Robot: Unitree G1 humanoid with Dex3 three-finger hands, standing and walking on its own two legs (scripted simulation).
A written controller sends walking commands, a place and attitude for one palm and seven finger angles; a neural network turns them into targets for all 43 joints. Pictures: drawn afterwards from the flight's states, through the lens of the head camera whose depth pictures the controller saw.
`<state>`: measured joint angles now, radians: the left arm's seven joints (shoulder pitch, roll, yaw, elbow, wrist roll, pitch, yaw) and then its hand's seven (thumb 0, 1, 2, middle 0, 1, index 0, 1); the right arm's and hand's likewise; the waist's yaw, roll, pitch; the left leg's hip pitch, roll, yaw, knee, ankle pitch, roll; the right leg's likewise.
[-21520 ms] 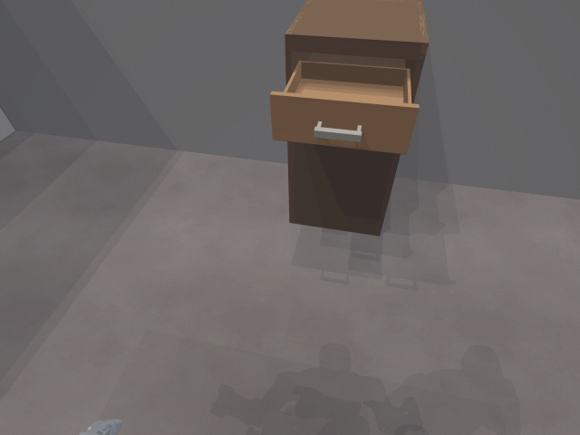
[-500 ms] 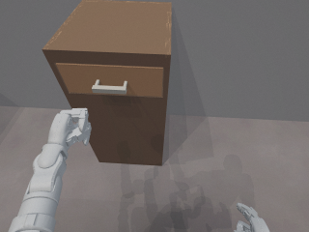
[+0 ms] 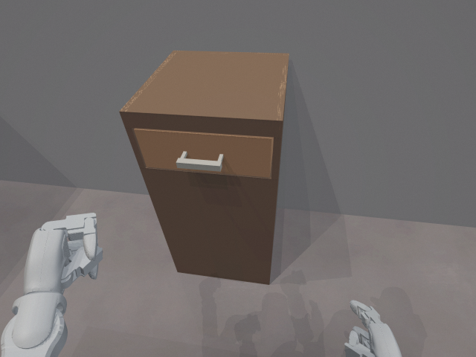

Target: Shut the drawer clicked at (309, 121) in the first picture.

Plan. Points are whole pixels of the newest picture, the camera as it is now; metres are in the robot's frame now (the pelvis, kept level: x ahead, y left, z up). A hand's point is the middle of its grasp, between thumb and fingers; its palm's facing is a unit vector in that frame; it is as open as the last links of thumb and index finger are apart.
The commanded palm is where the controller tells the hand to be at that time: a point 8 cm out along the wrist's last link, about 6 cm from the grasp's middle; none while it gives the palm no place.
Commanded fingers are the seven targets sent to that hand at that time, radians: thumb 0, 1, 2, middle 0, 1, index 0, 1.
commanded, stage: draw the hand back to the body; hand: left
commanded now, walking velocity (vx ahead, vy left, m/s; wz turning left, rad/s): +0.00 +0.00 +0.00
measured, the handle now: (200, 160) +0.62 +0.17 -0.04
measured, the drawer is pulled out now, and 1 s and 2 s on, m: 0.00 0.00 0.00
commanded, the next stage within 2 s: step back with the hand held close in 0.32 s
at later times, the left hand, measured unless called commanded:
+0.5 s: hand (70, 266) +0.18 +0.23 +0.16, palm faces +0.39 -0.83 -0.39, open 3.3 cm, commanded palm +0.13 +0.27 +0.17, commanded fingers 0.00 0.90 0.90 -1.40 -1.60 -1.40 -1.60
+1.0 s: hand (29, 292) +0.14 +0.26 +0.17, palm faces +0.33 -0.80 -0.51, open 3.2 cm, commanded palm +0.08 +0.30 +0.17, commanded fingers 0.00 0.90 0.90 -1.40 -1.60 -1.40 -1.60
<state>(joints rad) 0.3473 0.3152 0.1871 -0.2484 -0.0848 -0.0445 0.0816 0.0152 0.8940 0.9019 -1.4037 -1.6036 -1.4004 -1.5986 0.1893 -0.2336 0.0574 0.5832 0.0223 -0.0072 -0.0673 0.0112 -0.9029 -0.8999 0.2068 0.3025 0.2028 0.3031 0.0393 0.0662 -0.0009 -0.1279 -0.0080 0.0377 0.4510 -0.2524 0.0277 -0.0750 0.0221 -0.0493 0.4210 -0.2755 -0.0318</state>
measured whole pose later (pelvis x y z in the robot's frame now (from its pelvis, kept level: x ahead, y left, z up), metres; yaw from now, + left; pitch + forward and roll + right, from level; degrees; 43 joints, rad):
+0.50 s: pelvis +0.00 -0.01 +0.00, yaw +1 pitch -5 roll -1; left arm 0.52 0.33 0.28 -0.45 -0.07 -0.11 0.10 0.02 0.89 0.90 -1.41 -1.60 -1.40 -1.60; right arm 0.21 -0.24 0.03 0.61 0.01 -0.09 -0.08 0.01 -0.90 -0.90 0.21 0.30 0.20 0.30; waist 0.05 0.08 0.01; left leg -0.13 0.01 0.02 0.46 -0.25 0.02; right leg -0.05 0.04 -0.07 0.40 -0.27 -0.04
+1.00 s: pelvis -0.05 +0.02 -0.01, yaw +0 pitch +0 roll -1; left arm 0.63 0.42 0.38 -0.57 -0.06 -0.19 0.12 0.01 0.89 0.90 -1.41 -1.60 -1.40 -1.60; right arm 0.17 -0.22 -0.01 0.53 0.01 0.02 -0.08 0.01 -0.90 -0.90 0.21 0.30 0.20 0.30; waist 0.00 0.03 0.02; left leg -0.31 -0.03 0.05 0.50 -0.19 0.06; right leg -0.27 0.00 -0.04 0.50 -0.22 0.00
